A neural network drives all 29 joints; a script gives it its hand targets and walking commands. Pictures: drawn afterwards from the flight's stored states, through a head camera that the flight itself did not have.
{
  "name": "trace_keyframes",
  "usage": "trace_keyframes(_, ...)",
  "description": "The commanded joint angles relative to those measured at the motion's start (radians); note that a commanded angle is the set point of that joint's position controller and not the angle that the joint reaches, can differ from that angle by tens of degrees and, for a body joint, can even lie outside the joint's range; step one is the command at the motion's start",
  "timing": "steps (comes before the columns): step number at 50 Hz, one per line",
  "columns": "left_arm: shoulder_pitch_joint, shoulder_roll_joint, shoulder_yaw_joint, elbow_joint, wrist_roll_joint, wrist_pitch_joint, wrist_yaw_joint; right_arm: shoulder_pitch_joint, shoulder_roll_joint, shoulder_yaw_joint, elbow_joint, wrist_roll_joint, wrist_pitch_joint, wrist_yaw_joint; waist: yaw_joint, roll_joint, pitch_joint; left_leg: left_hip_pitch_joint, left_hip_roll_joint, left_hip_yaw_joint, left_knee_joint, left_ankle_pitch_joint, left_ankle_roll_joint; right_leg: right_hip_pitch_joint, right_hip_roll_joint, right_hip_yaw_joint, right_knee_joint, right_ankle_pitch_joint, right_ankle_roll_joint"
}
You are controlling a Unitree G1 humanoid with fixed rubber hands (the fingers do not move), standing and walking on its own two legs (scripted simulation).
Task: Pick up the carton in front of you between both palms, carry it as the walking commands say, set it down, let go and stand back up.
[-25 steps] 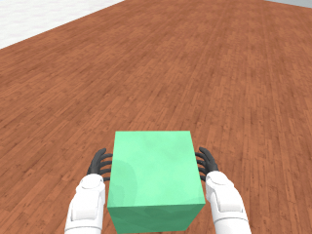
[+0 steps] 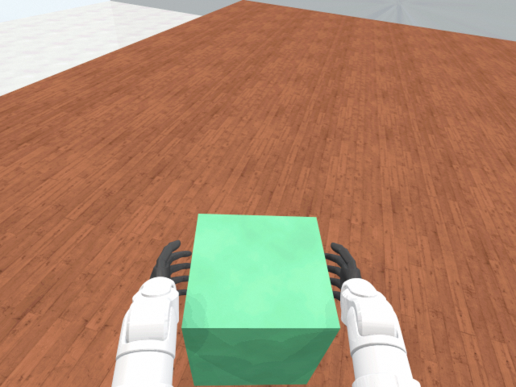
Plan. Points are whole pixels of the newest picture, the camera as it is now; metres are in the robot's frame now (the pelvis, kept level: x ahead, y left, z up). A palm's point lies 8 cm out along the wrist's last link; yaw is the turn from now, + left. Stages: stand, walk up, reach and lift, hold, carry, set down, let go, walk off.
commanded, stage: set down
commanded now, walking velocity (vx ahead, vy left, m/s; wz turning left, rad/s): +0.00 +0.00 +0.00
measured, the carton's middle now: (254, 302) +0.32 +0.00 -0.04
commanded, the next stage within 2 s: none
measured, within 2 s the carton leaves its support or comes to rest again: neither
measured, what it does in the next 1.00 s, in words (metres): lowers itself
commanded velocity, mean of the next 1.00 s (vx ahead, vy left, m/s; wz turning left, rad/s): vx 0.00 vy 0.00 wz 0.00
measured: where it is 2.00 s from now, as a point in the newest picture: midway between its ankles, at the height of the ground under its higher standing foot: outside the picture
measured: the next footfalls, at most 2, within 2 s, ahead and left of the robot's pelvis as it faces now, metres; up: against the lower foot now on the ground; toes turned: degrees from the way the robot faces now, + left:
none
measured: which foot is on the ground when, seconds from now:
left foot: down 0.00-1.00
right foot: down 0.00-1.00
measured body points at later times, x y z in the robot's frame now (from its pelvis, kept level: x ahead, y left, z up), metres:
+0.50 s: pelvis -0.01 -0.03 -0.03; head +0.12 +0.02 +0.40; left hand +0.36 +0.16 -0.08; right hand +0.36 -0.14 -0.07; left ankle +0.08 +0.08 -0.74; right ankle -0.02 -0.14 -0.74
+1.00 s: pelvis -0.05 -0.03 -0.16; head +0.19 +0.03 +0.21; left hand +0.42 +0.17 -0.25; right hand +0.40 -0.13 -0.23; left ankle +0.08 +0.08 -0.74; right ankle -0.02 -0.14 -0.74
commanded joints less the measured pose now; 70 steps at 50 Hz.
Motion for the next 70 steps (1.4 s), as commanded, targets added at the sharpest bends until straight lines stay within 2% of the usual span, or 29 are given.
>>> trace_keyframes(1, -0.456, -0.946, -0.534, -0.017, -0.271, -0.037, -0.264, -0.456, 0.922, 0.47, -0.02, 0.211, -0.024, 0.235, -0.017, 0.082, -0.196, 0.465, 0.036, -0.227, -0.05, -0.064, -0.075, -0.425, 0.044, 0.034, -0.151, -0.015, -0.061)
trace_keyframes(5, -0.476, -0.933, -0.494, 0.008, -0.253, -0.049, -0.263, -0.472, 0.918, 0.442, -0.002, 0.189, -0.029, 0.232, -0.016, 0.078, -0.193, 0.458, 0.033, -0.224, -0.045, -0.028, -0.068, -0.423, 0.047, 0.032, -0.151, -0.003, -0.059)
trace_keyframes(9, -0.55, -0.882, -0.375, 0.111, -0.189, -0.093, -0.266, -0.54, 0.918, 0.355, 0.094, 0.132, -0.066, 0.221, -0.01, 0.063, -0.161, 0.418, 0.019, -0.212, -0.02, -0.069, -0.051, -0.465, 0.048, 0.028, -0.126, -0.037, -0.057)
trace_keyframes(14, -0.668, -0.741, -0.166, 0.258, -0.048, -0.203, -0.258, -0.642, 0.884, 0.177, 0.225, 0.007, -0.16, 0.173, -0.002, 0.046, -0.128, 0.294, -0.001, -0.185, 0.076, -0.057, -0.025, -0.572, 0.058, 0.02, -0.047, -0.052, -0.047)
trace_keyframes(16, -0.666, -0.657, -0.093, 0.298, 0.007, -0.256, -0.25, -0.644, 0.833, 0.103, 0.252, -0.036, -0.207, 0.149, 0.008, 0.05, -0.136, 0.218, -0.014, -0.171, 0.117, -0.02, -0.014, -0.607, 0.069, 0.013, -0.005, -0.026, -0.035)
trace_keyframes(19, -0.645, -0.545, -0.036, 0.349, 0.053, -0.345, -0.246, -0.614, 0.749, 0.034, 0.271, -0.073, -0.288, 0.113, 0.013, 0.046, -0.178, 0.108, -0.029, -0.148, 0.194, 0.083, -0.003, -0.67, 0.088, -0.003, 0.061, 0.025, -0.015)
trace_keyframes(22, -0.655, -0.53, -0.07, 0.377, 0.042, -0.449, -0.257, -0.61, 0.738, 0.058, 0.26, -0.061, -0.39, 0.089, 0.005, 0.038, -0.288, 0.041, -0.039, -0.151, 0.284, 0.189, 0.003, -0.756, 0.107, -0.018, 0.135, 0.082, 0.005)
trace_keyframes(27, -0.752, -0.617, -0.233, 0.414, -0.034, -0.593, -0.267, -0.7, 0.806, 0.235, 0.232, 0.036, -0.537, 0.061, -0.007, 0.059, -0.599, 0.03, -0.048, -0.191, 0.465, 0.393, 0.005, -0.961, 0.133, -0.025, 0.283, 0.187, 0.035)
trace_keyframes(32, -0.859, -0.646, -0.365, 0.346, -0.118, -0.647, -0.244, -0.817, 0.82, 0.429, 0.145, 0.141, -0.601, 0.022, 0.034, 0.113, -0.992, 0.066, -0.048, -0.194, 0.659, 0.583, -0.001, -1.166, 0.155, -0.026, 0.445, 0.23, 0.057)
trace_keyframes(34, -0.884, -0.626, -0.388, 0.319, -0.135, -0.64, -0.233, -0.847, 0.814, 0.466, 0.121, 0.167, -0.598, 0.006, 0.04, 0.117, -1.075, 0.016, -0.056, -0.181, 0.707, 0.541, -0.008, -1.206, 0.164, -0.031, 0.495, 0.205, 0.055)
trace_keyframes(36, -0.89, -0.613, -0.387, 0.33, -0.133, -0.62, -0.228, -0.868, 0.816, 0.468, 0.119, 0.173, -0.578, -0.005, 0.042, 0.105, -1.063, -0.114, -0.067, -0.161, 0.73, 0.427, -0.014, -1.22, 0.173, -0.036, 0.533, 0.156, 0.052)
trace_keyframes(41, -0.955, -0.63, -0.32, 0.441, -0.102, -0.549, -0.252, -0.976, 0.852, 0.39, 0.189, 0.157, -0.499, 0.013, 0.037, 0.074, -0.902, -0.448, -0.085, -0.128, 0.761, 0.086, -0.02, -1.292, 0.184, -0.051, 0.604, -0.046, 0.049)
trace_keyframes(44, -1.011, -0.652, -0.272, 0.489, -0.083, -0.514, -0.269, -1.059, 0.854, 0.329, 0.229, 0.148, -0.465, 0.033, 0.033, 0.077, -0.873, -0.544, -0.087, -0.127, 0.796, -0.002, -0.019, -1.37, 0.185, -0.059, 0.654, -0.102, 0.048)
trace_keyframes(50, -1.117, -0.66, -0.224, 0.54, -0.072, -0.482, -0.272, -1.184, 0.825, 0.239, 0.281, 0.14, -0.439, 0.058, 0.015, 0.115, -0.934, -0.632, -0.086, -0.136, 0.896, -0.02, -0.027, -1.552, 0.197, -0.086, 0.783, -0.123, 0.042)
trace_keyframes(57, -1.216, -0.663, -0.249, 0.555, -0.104, -0.453, -0.244, -1.298, 0.78, 0.208, 0.29, 0.161, -0.426, 0.075, 0.003, 0.17, -1.077, -0.631, -0.078, -0.175, 1.008, -0.041, -0.05, -1.779, 0.209, -0.121, 0.945, -0.141, 0.038)
trace_keyframes(59, -1.236, -0.66, -0.258, 0.555, -0.117, -0.445, -0.235, -1.331, 0.775, 0.217, 0.282, 0.176, -0.421, 0.079, 0.009, 0.17, -1.11, -0.617, -0.074, -0.19, 1.041, -0.032, -0.054, -1.847, 0.211, -0.128, 0.986, -0.145, 0.04)
trace_keyframes(62, -1.266, -0.647, -0.26, 0.566, -0.128, -0.434, -0.217, -1.406, 0.774, 0.253, 0.262, 0.217, -0.412, 0.087, 0.046, 0.151, -1.161, -0.593, -0.069, -0.206, 1.084, -0.045, -0.057, -1.932, 0.213, -0.132, 1.04, -0.168, 0.049)
trace_keyframes(64, -1.302, -0.639, -0.267, 0.56, -0.135, -0.43, -0.21, -1.429, 0.771, 0.25, 0.265, 0.226, -0.408, 0.087, 0.045, 0.154, -1.17, -0.619, -0.069, -0.201, 1.117, -0.032, -0.062, -1.958, 0.217, -0.138, 1.064, -0.169, 0.051)
trace_keyframes(70, -1.409, -0.611, -0.306, 0.562, -0.181, -0.421, -0.211, -1.48, 0.725, 0.211, 0.283, 0.226, -0.398, 0.067, 0.005, 0.212, -1.189, -0.685, -0.062, -0.194, 1.207, -0.025, -0.074, -2.012, 0.217, -0.149, 1.143, -0.172, 0.044)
